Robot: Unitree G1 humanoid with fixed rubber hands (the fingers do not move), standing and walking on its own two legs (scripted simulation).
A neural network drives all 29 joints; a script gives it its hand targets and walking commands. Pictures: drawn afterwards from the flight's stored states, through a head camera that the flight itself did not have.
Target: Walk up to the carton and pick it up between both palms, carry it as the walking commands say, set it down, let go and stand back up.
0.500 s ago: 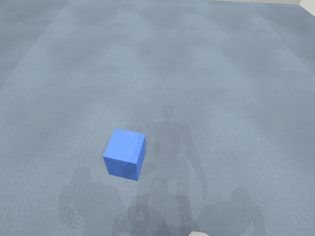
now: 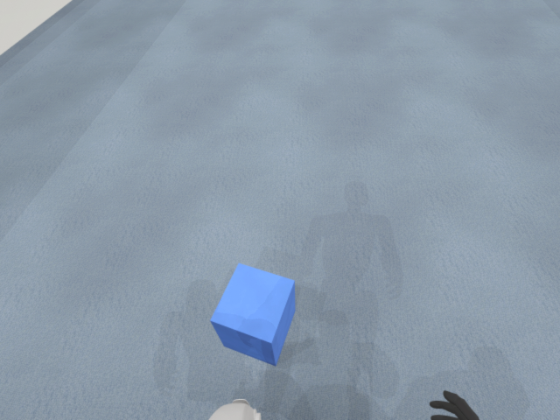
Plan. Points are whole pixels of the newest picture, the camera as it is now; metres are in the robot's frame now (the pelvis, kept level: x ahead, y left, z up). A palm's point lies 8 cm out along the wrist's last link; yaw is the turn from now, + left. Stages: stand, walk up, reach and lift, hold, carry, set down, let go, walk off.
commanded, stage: walk up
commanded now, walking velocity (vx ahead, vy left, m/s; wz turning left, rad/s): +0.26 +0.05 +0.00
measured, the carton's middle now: (257, 315) +0.52 +0.17 -0.65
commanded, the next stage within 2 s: none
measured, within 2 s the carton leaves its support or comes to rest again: neither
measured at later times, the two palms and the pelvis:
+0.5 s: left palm (144, 398) +0.17 +0.26 -0.13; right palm out of the picture +0.16 -0.24 -0.14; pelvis +0.12 +0.01 -0.01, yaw +0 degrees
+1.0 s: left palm out of the picture +0.12 +0.27 -0.15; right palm out of the picture +0.15 -0.22 -0.12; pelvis +0.06 +0.03 -0.01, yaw +0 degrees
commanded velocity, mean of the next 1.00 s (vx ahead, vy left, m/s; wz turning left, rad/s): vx -0.02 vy -0.02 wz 0.00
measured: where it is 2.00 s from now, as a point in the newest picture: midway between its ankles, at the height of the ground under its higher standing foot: outside the picture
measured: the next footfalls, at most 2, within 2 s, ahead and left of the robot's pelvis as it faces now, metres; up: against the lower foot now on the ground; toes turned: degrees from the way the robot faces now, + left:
left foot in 0.08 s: +0.13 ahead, +0.14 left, +0.00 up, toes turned +7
right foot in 0.38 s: +0.19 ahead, -0.10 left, +0.00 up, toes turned -3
